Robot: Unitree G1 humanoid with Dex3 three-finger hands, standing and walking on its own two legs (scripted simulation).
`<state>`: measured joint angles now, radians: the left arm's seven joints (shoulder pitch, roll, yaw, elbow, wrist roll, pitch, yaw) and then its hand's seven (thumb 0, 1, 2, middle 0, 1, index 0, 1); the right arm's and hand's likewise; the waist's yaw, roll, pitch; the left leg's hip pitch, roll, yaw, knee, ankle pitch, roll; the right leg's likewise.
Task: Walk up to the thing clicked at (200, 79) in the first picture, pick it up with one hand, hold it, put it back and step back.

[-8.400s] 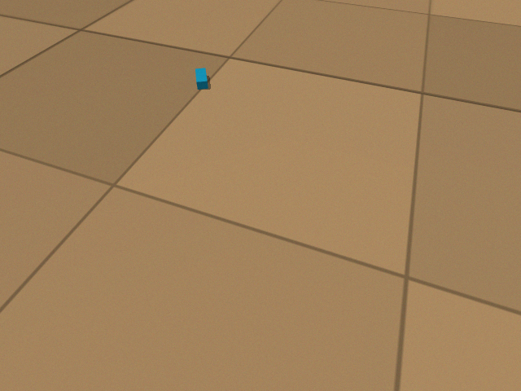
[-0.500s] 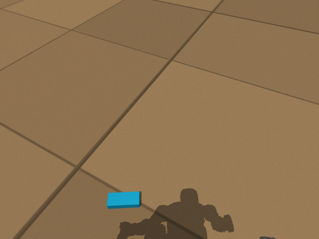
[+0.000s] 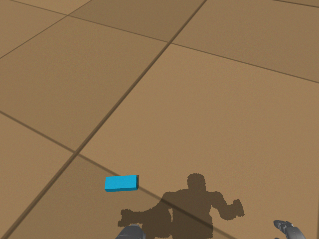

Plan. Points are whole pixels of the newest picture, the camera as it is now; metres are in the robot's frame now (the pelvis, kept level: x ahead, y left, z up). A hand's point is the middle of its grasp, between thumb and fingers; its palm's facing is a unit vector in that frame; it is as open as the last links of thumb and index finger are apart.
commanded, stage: walk up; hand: left
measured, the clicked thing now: (121, 183) +0.48 +0.28 -0.73
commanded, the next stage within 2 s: none
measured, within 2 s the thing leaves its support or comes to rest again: neither
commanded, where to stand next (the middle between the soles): +0.10 +0.01 m, yaw +2 degrees
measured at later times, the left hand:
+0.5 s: hand out of the picture +0.07 +0.32 -0.15, palm faces +0.11 -0.91 -0.39, open 7.4 cm
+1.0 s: hand out of the picture +0.04 +0.28 -0.12, palm faces +0.08 -0.91 -0.41, open 7.4 cm
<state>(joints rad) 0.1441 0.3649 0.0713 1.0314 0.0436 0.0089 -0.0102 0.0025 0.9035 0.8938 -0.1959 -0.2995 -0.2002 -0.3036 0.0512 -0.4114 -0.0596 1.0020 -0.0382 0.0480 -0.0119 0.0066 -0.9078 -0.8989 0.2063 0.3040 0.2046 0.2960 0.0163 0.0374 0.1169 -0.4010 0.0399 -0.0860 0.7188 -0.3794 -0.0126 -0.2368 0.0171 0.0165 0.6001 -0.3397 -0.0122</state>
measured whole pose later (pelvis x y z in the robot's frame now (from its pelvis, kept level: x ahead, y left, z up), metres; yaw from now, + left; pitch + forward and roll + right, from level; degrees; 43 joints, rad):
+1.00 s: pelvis +0.01 +0.01 +0.00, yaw +5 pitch -2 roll +1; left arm 0.31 0.36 0.07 0.83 0.04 -0.06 -0.02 0.00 0.90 0.89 -0.20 -0.30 -0.21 -0.30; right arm 0.24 -0.44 -0.07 0.92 -0.04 0.04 0.03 0.01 -0.91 -0.90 0.21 0.30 0.20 0.30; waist 0.04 0.03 0.09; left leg -0.39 -0.03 -0.08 0.96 -0.46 0.00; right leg -0.24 -0.03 -0.05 0.60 -0.33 -0.05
